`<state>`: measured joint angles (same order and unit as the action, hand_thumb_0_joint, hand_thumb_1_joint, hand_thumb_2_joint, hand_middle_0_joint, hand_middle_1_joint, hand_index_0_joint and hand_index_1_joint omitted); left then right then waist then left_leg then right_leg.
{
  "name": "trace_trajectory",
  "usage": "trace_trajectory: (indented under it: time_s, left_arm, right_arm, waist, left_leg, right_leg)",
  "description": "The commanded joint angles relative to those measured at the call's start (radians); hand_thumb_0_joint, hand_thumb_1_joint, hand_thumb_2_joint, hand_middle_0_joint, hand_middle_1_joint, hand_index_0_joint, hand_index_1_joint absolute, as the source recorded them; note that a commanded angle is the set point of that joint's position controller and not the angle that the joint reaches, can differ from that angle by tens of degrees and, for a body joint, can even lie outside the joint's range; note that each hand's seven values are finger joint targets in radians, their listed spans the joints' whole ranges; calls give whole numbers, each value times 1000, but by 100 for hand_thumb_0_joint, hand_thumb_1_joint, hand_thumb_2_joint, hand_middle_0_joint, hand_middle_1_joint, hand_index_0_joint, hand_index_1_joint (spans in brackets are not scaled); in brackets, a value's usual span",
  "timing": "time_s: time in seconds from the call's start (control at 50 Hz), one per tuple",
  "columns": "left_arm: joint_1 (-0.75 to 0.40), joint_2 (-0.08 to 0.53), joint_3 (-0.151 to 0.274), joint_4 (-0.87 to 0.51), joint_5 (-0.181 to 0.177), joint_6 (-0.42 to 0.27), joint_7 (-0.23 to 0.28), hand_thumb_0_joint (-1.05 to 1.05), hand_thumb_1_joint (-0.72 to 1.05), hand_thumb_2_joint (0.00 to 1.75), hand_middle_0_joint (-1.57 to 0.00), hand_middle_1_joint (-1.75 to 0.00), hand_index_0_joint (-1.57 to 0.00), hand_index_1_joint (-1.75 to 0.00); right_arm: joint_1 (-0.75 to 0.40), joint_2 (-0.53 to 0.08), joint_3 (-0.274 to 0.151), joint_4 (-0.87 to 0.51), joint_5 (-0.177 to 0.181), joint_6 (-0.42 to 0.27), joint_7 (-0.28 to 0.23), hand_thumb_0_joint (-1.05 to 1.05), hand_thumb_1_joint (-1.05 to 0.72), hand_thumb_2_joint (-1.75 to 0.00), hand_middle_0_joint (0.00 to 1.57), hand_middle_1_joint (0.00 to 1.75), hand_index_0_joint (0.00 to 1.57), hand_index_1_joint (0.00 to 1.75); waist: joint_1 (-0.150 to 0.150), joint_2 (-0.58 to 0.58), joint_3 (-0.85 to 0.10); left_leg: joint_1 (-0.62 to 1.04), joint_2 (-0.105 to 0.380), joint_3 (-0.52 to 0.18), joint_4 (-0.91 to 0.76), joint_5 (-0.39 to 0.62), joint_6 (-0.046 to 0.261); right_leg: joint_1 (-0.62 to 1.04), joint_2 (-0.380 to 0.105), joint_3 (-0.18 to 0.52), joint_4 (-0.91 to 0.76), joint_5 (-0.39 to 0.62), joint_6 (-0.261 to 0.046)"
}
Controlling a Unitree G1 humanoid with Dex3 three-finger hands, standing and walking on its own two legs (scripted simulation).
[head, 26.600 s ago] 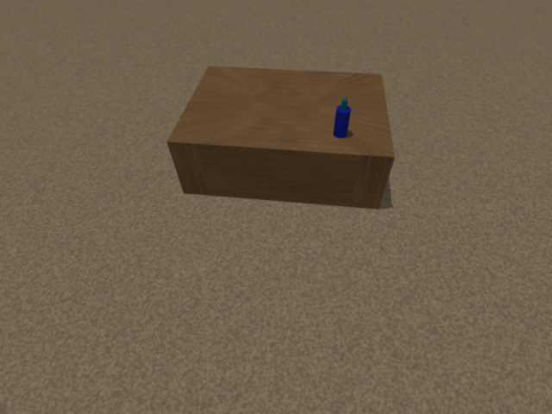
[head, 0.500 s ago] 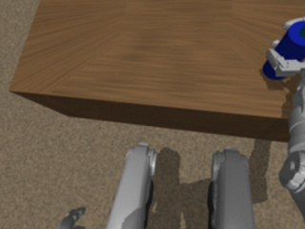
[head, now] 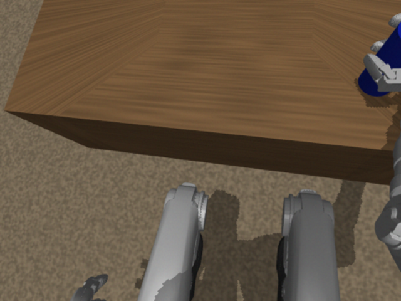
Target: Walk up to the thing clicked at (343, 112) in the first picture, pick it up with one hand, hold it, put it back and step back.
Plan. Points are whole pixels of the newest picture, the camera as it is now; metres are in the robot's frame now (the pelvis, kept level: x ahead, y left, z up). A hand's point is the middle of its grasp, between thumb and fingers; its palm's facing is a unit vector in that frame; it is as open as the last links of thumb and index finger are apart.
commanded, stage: loosen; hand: right
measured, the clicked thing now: out of the picture +0.53 -0.26 +0.03
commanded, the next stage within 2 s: open in 0.02 s
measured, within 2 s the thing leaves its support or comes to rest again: neither
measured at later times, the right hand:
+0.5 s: hand (399, 53) +0.53 -0.26 +0.02, palm faces +0.23 +0.97 -0.04, open 12.2 cm
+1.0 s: hand out of the picture +0.52 -0.33 +0.13, palm faces +0.29 +0.95 -0.08, open 16.7 cm
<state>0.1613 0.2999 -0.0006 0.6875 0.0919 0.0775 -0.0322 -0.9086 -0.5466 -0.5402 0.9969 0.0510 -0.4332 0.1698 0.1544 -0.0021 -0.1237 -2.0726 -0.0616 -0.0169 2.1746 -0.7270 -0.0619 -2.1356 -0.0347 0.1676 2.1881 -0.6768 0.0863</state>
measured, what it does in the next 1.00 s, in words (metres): rises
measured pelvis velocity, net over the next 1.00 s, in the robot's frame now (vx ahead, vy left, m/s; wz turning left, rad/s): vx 0.00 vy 0.00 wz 0.00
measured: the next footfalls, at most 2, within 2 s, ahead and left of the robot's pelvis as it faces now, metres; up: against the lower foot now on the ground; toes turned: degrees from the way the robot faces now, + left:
none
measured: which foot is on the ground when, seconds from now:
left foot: down 0.00-1.00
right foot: down 0.00-1.00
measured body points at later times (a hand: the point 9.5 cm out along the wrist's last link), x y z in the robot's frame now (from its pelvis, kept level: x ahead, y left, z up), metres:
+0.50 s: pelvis +0.00 +0.00 +0.00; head +0.22 -0.03 +0.39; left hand +0.07 +0.29 -0.12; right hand +0.51 -0.31 +0.03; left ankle +0.08 +0.13 -0.36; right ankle +0.08 -0.16 -0.36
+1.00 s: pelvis +0.00 +0.00 +0.06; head +0.21 -0.03 +0.46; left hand +0.08 +0.29 -0.06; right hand +0.50 -0.38 +0.14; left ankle +0.08 +0.13 -0.36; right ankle +0.08 -0.16 -0.36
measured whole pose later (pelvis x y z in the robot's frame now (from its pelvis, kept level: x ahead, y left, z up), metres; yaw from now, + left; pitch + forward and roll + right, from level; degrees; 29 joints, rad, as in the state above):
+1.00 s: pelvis +0.00 +0.00 +0.06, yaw +0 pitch +35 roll +4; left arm 0.18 0.31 -0.01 0.68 0.03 0.07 0.00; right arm -0.92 -0.75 -0.61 1.02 0.08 -0.29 0.28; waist 0.14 -0.02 -0.16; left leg -1.90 -0.05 0.00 1.98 -0.70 -0.05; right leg -1.96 -0.06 0.15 2.00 -0.66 0.07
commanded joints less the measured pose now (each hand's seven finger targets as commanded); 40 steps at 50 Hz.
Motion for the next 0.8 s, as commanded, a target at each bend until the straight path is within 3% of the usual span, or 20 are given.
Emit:
trace_trajectory:
  time_s: [0.0, 0.06, 0.1, 0.12, 0.16, 0.2, 0.22, 0.24, 0.26, 0.3, 0.32, 0.36, 0.38, 0.52, 0.56, 0.62, 0.68, 0.7, 0.76, 0.78]
  left_arm:
    - [188, 213, 71, -31, -3, -1, 18, 0, 94, 87, -20, -30, -21, -29]
    - [191, 215, 77, -22, -1, -4, 19, 0, 93, 87, -20, -30, -21, -29]
    - [189, 211, 67, -34, -4, -5, 22, 0, 93, 88, -20, -30, -21, -29]
    - [190, 208, 66, -31, -7, -5, 20, 0, 92, 88, -20, -30, -20, -29]
    - [189, 218, 77, -21, -3, -5, 19, 0, 92, 88, -20, -30, -20, -29]
    - [187, 206, 60, -31, -5, -8, 21, 0, 91, 89, -20, -30, -20, -29]
    - [181, 189, 50, -38, -7, -8, 20, 0, 91, 89, -20, -30, -20, -29]
    - [181, 208, 61, -33, -7, -6, 21, 0, 91, 89, -20, -30, -20, -29]
    - [183, 220, 77, -27, -4, -6, 21, 0, 92, 89, -20, -30, -20, -29]
    - [178, 208, 58, -24, -6, -11, 21, 0, 91, 89, -20, -30, -20, -30]
    - [182, 199, 51, -29, -4, -11, 22, 0, 90, 90, -20, -30, -20, -30]
    - [177, 198, 47, -39, -5, -10, 21, 0, 90, 89, -20, -30, -20, -30]
    - [178, 207, 50, -33, -6, -11, 21, 0, 90, 90, -20, -30, -20, -30]
    - [180, 197, 38, -40, -9, -13, 18, 0, 90, 89, -20, -29, -20, -29]
    - [188, 210, 42, -33, -9, -12, 21, 0, 90, 89, -20, -29, -20, -30]
    - [184, 225, 54, -51, -14, -2, 22, 0, 90, 88, -20, -29, -20, -29]
    - [184, 234, 70, -53, -18, 3, 30, 0, 89, 89, -20, -29, -19, -30]
    - [180, 231, 69, -61, -24, 5, 34, 0, 89, 89, -20, -29, -19, -29]
    - [191, 225, 74, -51, -35, 4, 45, 0, 89, 90, -20, -29, -19, -30]
    - [192, 226, 73, -47, -39, 3, 47, 0, 89, 89, -20, -29, -19, -29]
  right_arm:
    - [-372, -290, -28, -247, 14, -62, -4, 0, -1, -71, 117, 97, 117, 97]
    - [-350, -224, 7, -198, 20, -51, 6, 0, 8, -62, 113, 89, 114, 89]
    - [-395, -321, -43, -292, 21, -61, -2, 0, 16, -54, 111, 83, 111, 84]
    - [-403, -316, -36, -278, 15, -57, -1, 0, 20, -54, 103, 79, 103, 79]
    - [-330, -229, 5, -173, 24, -45, 9, 0, 22, -47, 90, 69, 90, 69]
    - [-394, -314, -41, -283, 29, -62, 1, 0, 24, -40, 85, 63, 85, 63]
    - [-421, -327, -43, -307, 25, -63, -1, 0, 29, -36, 81, 59, 81, 59]
    - [-369, -303, -35, -247, 24, -53, 1, 0, 28, -34, 78, 56, 78, 56]
    - [-338, -263, -15, -182, 22, -43, 4, 0, 28, -33, 73, 53, 73, 53]
    - [-365, -275, -20, -205, 22, -49, 2, 0, 28, -31, 69, 50, 69, 50]
    - [-373, -271, -9, -220, 18, -51, 2, 0, 28, -30, 66, 48, 66, 48]
    - [-380, -287, -16, -240, 19, -50, -1, 0, 31, -29, 59, 44, 58, 44]
    - [-370, -275, -4, -212, 17, -47, 2, 0, 30, -29, 59, 44, 58, 44]
    - [-356, -292, -22, -215, 28, -36, 1, 0, 23, -32, 38, 35, 37, 35]
    - [-348, -318, -44, -225, 28, -34, 2, 0, 22, -31, 36, 34, 35, 34]
    - [-394, -406, -80, -310, 17, -31, -1, 0, 22, -28, 34, 31, 33, 31]
    - [-423, -434, -88, -362, 24, -13, 5, 0, 28, -17, 23, 19, 22, 19]
    - [-446, -485, -117, -404, 30, -8, 6, 0, 30, -15, 20, 16, 19, 16]
    - [-376, -471, -112, -320, 35, 36, 23, 0, 41, -7, 13, 9, 12, 9]
    - [-374, -490, -118, -307, 33, 45, 30, 0, 42, -5, 11, 6, 10, 6]
  waist:
    - [-9, -184, -717]
    - [12, -161, -680]
    - [-13, -178, -728]
    - [-9, -185, -737]
    - [11, -148, -657]
    - [-7, -166, -710]
    - [-19, -177, -730]
    - [-7, -179, -704]
    - [9, -158, -662]
    - [4, -168, -638]
    - [13, -171, -644]
    - [0, -172, -660]
    - [14, -178, -648]
    - [0, -169, -679]
    - [2, -162, -673]
    - [-23, -222, -748]
    - [-26, -235, -807]
    - [-46, -236, -845]
    - [-24, -181, -805]
    - [-30, -177, -790]
  left_leg:
    - [390, 8, 100, -260, 267, 92]
    - [382, 7, 101, -263, 264, 89]
    - [415, 7, 95, -269, 276, 89]
    - [402, 8, 96, -265, 274, 90]
    - [380, 5, 102, -268, 256, 89]
    - [407, 6, 100, -266, 277, 88]
    - [409, 6, 95, -270, 271, 90]
    - [395, 6, 102, -267, 255, 91]
    - [373, 3, 104, -271, 221, 91]
    - [346, 4, 110, -268, 205, 93]
    - [355, 4, 111, -271, 218, 92]
    - [362, 4, 109, -271, 220, 93]
    - [357, 4, 112, -269, 216, 92]
    - [394, 3, 106, -267, 254, 88]
    - [387, 2, 114, -259, 267, 88]
    - [398, 2, 110, -264, 239, 95]
    - [464, 4, 94, -298, 249, 92]
    - [495, 4, 86, -312, 251, 92]
    - [547, 1, 83, -366, 261, 82]
    - [549, 0, 79, -379, 262, 82]
  right_leg:
    - [481, -7, -125, -218, 197, -103]
    - [455, -9, -121, -209, 185, -105]
    - [466, -8, -126, -211, 196, -106]
    - [489, -8, -125, -215, 202, -104]
    - [442, -10, -119, -209, 179, -107]
    - [459, -9, -122, -206, 196, -107]
    - [469, -8, -127, -210, 194, -106]
    - [477, -9, -123, -217, 181, -104]
    - [442, -10, -120, -218, 147, -105]
    - [432, -9, -118, -223, 129, -106]
    - [439, -10, -117, -221, 138, -107]
    - [446, -9, -119, -222, 144, -108]
    - [447, -8, -116, -220, 139, -107]
    - [440, -9, -119, -207, 179, -107]
    - [449, -11, -114, -205, 194, -105]
    - [513, -10, -116, -244, 181, -101]
    - [554, -12, -124, -266, 183, -103]
    - [567, -12, -129, -278, 185, -104]
    - [559, -17, -130, -301, 185, -108]
    - [560, -18, -131, -314, 185, -110]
